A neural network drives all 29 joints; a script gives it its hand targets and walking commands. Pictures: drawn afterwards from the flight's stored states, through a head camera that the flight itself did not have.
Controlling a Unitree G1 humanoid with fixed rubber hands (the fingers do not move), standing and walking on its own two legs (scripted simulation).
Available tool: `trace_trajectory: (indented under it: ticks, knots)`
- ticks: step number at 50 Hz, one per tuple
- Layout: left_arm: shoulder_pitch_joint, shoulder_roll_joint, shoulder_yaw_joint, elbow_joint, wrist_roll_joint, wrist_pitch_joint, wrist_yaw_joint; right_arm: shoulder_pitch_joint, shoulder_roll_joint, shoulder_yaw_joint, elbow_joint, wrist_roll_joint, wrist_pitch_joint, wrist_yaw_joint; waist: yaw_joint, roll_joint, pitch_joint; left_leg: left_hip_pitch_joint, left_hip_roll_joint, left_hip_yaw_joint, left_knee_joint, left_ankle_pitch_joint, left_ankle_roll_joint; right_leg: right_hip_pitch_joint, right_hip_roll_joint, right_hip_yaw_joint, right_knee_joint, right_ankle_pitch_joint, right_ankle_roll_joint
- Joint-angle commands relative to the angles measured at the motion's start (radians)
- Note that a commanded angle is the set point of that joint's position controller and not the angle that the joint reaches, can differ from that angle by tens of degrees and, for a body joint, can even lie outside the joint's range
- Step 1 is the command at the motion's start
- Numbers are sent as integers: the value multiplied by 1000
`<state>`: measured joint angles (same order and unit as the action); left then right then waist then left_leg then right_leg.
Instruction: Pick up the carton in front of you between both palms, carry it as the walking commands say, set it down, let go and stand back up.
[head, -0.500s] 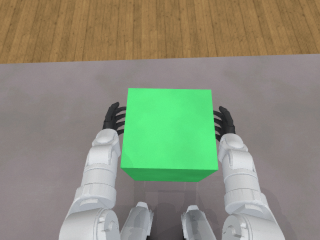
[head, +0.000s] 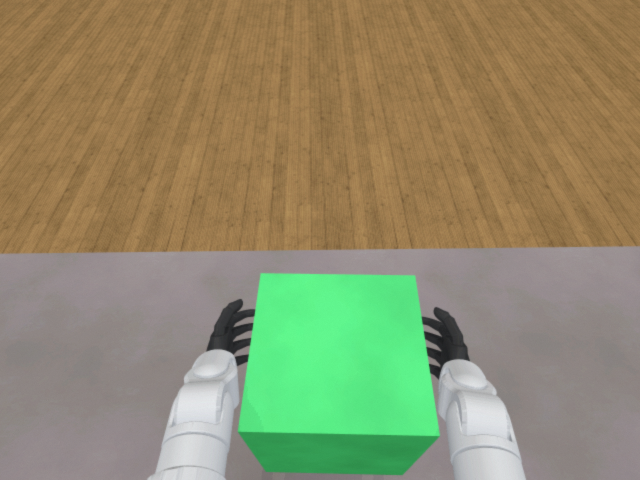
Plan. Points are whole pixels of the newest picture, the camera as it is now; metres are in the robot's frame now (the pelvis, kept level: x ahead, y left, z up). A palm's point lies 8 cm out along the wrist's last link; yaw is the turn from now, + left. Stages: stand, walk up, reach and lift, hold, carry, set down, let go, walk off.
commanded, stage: reach and lift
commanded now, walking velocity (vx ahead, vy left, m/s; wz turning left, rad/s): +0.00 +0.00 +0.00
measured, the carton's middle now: (335, 380) +0.30 +0.00 -0.07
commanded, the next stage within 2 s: hold in 1.08 s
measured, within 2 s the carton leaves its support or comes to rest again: neither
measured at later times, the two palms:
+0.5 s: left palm (211, 364) +0.27 +0.15 +0.03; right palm (462, 378) +0.27 -0.15 +0.03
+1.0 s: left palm (213, 353) +0.28 +0.15 +0.05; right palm (466, 368) +0.27 -0.15 +0.04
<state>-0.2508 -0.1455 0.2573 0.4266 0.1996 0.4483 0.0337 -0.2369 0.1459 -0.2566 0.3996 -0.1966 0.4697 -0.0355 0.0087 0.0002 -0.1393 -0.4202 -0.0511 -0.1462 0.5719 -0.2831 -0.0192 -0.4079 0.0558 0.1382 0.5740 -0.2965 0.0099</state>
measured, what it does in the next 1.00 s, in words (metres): stands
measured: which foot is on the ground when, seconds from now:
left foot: down 0.00-1.00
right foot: down 0.00-1.00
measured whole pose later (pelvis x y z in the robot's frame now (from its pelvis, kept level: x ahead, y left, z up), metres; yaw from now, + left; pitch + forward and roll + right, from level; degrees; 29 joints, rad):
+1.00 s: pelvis -0.01 +0.00 +0.02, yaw +0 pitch -5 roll +0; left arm -0.25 -0.15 0.22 0.29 0.27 0.68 0.01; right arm -0.24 0.15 -0.23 0.29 -0.27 0.68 0.01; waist 0.00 0.01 0.01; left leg -0.08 -0.04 -0.13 0.37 -0.20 -0.01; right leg -0.08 0.04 0.14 0.38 -0.21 0.01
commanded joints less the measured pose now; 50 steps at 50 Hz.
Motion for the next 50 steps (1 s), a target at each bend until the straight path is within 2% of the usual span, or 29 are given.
trace_trajectory:
  ticks: [1, 2, 3, 6, 7, 9, 10, 12, 13, 14, 15, 16, 17, 18, 19, 20, 23, 26, 27, 28, 29, 32, 36, 38, 44, 46, 47, 48, 50]
  knots:
    - [-355, -946, -660, -78, -179, 68, -254, -379, 976, 615, -72, 188, 52, 245, -6, 15, -252, 300, -48, 58, -149, 474, -8, 341, 35, -44, -160, 468, 25]
    - [-371, -925, -614, -62, -166, 80, -255, -400, 971, 626, -80, 189, 70, 249, 11, -18, -184, 295, -43, 59, -173, 389, 13, 314, 40, -43, -180, 419, 29]
    - [-351, -933, -600, -68, -170, 102, -251, -374, 943, 578, -64, 173, 84, 254, -26, -42, -136, 311, -41, 47, -198, 350, 8, 303, 42, -50, -206, 325, 18]
    - [-368, -942, -569, -59, -149, 127, -259, -450, 950, 586, -98, 170, 97, 261, -14, 9, -72, 307, -49, 63, -205, 221, 7, 295, 33, -40, -223, 210, 4]
    - [-365, -930, -566, -58, -152, 134, -252, -461, 949, 605, -92, 187, 103, 261, 13, -11, -21, 304, -45, 60, -217, 224, 14, 271, 31, -49, -222, 228, 11]
    - [-404, -892, -540, -101, -124, 140, -254, -432, 939, 541, -42, 165, 114, 267, 9, -4, -3, 316, -47, 58, -211, 232, 20, 262, 28, -38, -225, 245, 5]
    - [-368, -911, -557, -108, -143, 146, -254, -417, 901, 543, -94, 164, 121, 272, -25, 4, -26, 353, -49, 65, -233, 246, 9, 267, 35, -46, -240, 242, 9]
    - [-432, -937, -554, -65, -150, 146, -256, -488, 946, 605, -101, 190, 105, 272, 6, 29, -113, 367, -41, 70, -215, 256, 14, 284, 34, -48, -212, 242, 3]
    - [-399, -965, -585, -90, -168, 145, -254, -446, 919, 576, -115, 187, 109, 267, -26, 27, -72, 342, -41, 62, -220, 274, 5, 315, 41, -59, -213, 266, 0]
    - [-447, -981, -553, -88, -145, 146, -256, -494, 946, 594, -125, 174, 104, 271, -14, 23, -152, 381, -50, 62, -204, 288, 6, 323, 38, -48, -207, 263, -5]
    - [-424, -965, -572, -99, -157, 144, -252, -474, 927, 578, -101, 178, 108, 280, -20, -5, -128, 436, -32, 63, -207, 277, 8, 231, 36, -56, -216, 216, -6]
    - [-453, -966, -552, -100, -132, 143, -254, -522, 935, 563, -116, 177, 101, 280, 0, 27, -123, 355, -48, 74, -206, 234, 4, 325, 43, -54, -203, 215, -6]
    - [-435, -971, -563, -74, -158, 142, -261, -509, 914, 578, -134, 179, 99, 278, -18, 2, -118, 359, -42, 77, -200, 196, 2, 324, 37, -55, -214, 169, -6]
    - [-458, -974, -552, -85, -140, 135, -256, -567, 932, 580, -110, 179, 97, 282, 8, 7, -97, 397, -46, 74, -194, 205, 13, 239, 34, -49, -210, 149, 0]
    - [-481, -974, -530, -52, -137, 139, -265, -542, 927, 542, -79, 148, 100, 278, -19, 3, -67, 381, -41, 72, -193, 159, 11, 246, 34, -49, -222, 118, -10]
    - [-475, -972, -533, -40, -144, 139, -268, -561, 932, 535, -70, 151, 95, 276, -6, -38, -79, 360, -29, 73, -196, 168, 15, 257, 44, -64, -209, 113, -8]
    - [-568, -981, -543, -39, -142, 133, -278, -620, 946, 538, -63, 150, 91, 283, -19, 15, -123, 340, -41, 102, -190, 103, 1, 286, 31, -62, -204, 70, -12]
    - [-564, -980, -532, -27, -145, 137, -279, -664, 972, 549, -59, 159, 98, 287, 11, -46, -126, 322, -31, 95, -190, 111, 21, 272, 41, -75, -197, 71, -1]
    - [-612, -990, -499, -9, -124, 142, -280, -675, 948, 518, -35, 137, 99, 287, -10, 16, -101, 358, -42, 97, -183, 132, 12, 215, 25, -61, -218, 63, -9]
    - [-566, -995, -513, -9, -140, 150, -276, -649, 940, 519, -21, 146, 111, 288, -10, 14, -93, 328, -28, 86, -192, 116, 4, 278, 36, -66, -196, 77, -14]
    - [-553, -977, -494, -3, -116, 160, -272, -629, 923, 483, 17, 129, 120, 297, 27, 2, -90, 334, -27, 89, -220, 109, 8, 263, 41, -84, -201, 62, -9]
    - [-583, -957, -504, -22, -115, 174, -276, -603, 933, 463, 42, 115, 134, 295, -12, 18, -67, 345, -27, 94, -223, 130, -1, 258, 40, -73, -220, 88, -13]
    - [-527, -957, -538, -66, -162, 185, -281, -552, 930, 505, -57, 160, 146, 284, -18, 17, -106, 401, -34, 76, -214, 252, 0, 329, 27, -53, -224, 215, -4]
    - [-452, -924, -519, -111, -132, 192, -279, -520, 915, 529, -80, 154, 159, 279, 26, 1, -116, 403, -39, 81, -227, 301, 0, 360, 28, -66, -239, 273, 4]
    - [-440, -934, -567, -143, -179, 205, -276, -493, 907, 563, -196, 176, 169, 269, -26, -4, -86, 413, -41, 94, -238, 290, -1, 370, 42, -52, -253, 250, 5]
    - [-450, -937, -551, -146, -177, 206, -269, -485, 886, 541, -149, 160, 177, 270, -2, -20, -88, 426, -37, 78, -243, 329, -2, 356, 49, -69, -252, 272, 0]
    - [-491, -928, -590, -188, -194, 196, -272, -490, 915, 547, -171, 174, 166, 269, -32, 3, -99, 429, -47, 79, -227, 315, -1, 360, 44, -57, -250, 264, 0]
    - [-467, -918, -570, -177, -168, 200, -270, -510, 944, 559, -175, 173, 168, 272, 14, -21, -100, 386, -44, 85, -245, 271, 5, 386, 53, -61, -230, 280, 5]
    - [-458, -939, -592, -218, -176, 193, -267, -551, 939, 629, -243, 222, 165, 276, 24, -7, -162, 426, -55, 85, -236, 331, 12, 379, 44, -57, -239, 317, 19]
